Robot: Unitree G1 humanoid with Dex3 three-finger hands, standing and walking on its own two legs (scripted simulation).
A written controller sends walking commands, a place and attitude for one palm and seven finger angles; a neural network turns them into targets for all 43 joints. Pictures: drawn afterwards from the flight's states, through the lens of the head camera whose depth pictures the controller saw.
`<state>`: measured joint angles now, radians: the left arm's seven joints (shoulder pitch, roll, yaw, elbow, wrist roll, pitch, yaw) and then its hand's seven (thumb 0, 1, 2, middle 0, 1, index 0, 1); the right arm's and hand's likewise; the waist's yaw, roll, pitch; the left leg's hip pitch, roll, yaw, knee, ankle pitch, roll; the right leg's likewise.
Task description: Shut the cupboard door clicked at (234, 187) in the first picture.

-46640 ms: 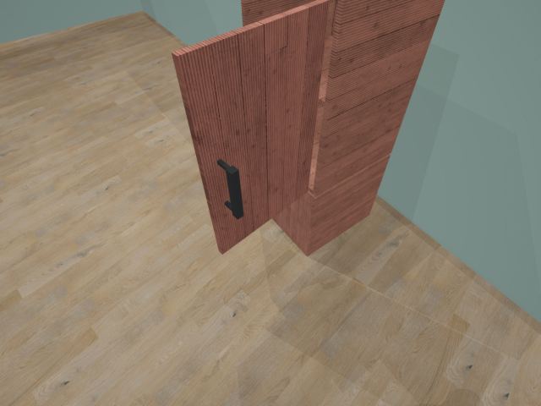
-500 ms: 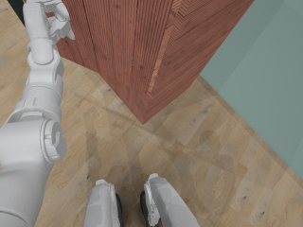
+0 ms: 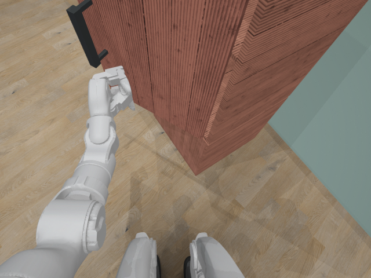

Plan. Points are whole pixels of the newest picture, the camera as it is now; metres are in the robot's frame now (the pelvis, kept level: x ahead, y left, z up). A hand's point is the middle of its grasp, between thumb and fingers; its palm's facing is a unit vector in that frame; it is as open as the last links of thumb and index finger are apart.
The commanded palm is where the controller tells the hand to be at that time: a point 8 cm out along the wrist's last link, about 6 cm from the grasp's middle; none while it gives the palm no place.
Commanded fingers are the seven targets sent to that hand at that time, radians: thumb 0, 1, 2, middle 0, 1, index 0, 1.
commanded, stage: pull the fist back off the door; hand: left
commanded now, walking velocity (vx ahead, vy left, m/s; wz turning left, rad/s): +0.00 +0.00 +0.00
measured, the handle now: (91, 35) +0.67 +0.18 +0.04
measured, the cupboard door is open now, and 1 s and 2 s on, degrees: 26 26 26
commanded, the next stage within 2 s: draw the hand back to the body in 0.08 s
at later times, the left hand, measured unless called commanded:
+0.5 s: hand (97, 103) +0.43 +0.13 +0.10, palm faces +0.09 -0.99 -0.06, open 3.1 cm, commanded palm +0.39 +0.17 +0.11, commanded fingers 0.00 0.90 0.90 -1.30 -1.50 -1.30 -1.50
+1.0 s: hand out of the picture +0.30 +0.22 +0.20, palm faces +0.17 -0.95 -0.24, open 3.4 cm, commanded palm +0.25 +0.27 +0.21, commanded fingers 0.00 0.90 0.90 -0.72 -0.87 -0.72 -0.87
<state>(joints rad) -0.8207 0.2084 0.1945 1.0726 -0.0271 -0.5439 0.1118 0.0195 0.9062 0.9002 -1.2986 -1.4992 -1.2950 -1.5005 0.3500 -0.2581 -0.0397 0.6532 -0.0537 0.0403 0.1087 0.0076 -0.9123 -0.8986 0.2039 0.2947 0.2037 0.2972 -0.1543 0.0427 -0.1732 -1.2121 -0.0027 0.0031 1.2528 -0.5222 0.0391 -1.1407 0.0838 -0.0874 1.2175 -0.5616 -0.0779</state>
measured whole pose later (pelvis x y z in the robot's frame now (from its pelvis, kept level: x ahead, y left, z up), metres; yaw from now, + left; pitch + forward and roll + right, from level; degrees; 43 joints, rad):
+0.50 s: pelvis +0.01 +0.00 +0.04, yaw -1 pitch +19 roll +0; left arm -0.46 0.20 0.17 0.70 -0.12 -0.40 0.05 0.02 0.90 0.90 -1.30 -1.50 -1.29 -1.50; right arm 0.41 -0.23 0.00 0.62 0.02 0.09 0.06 0.01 -0.91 -0.90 0.20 0.29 0.20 0.30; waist -0.07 0.05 -0.17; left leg -0.91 0.00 0.05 1.03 -0.46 0.04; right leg -0.86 0.09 -0.02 1.02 -0.49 -0.06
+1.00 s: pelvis +0.02 +0.02 +0.11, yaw +1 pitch +2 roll -1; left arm 0.10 0.30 0.05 0.00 -0.09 -0.05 0.07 0.02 0.90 0.90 -0.98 -1.15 -0.98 -1.15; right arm 0.15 -0.22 0.05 0.51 0.07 0.06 -0.07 0.01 -0.91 -0.90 0.20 0.29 0.20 0.30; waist 0.03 0.05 -0.06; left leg -0.33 -0.05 0.02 0.60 -0.31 0.07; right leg -0.25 0.05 -0.02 0.55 -0.33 -0.03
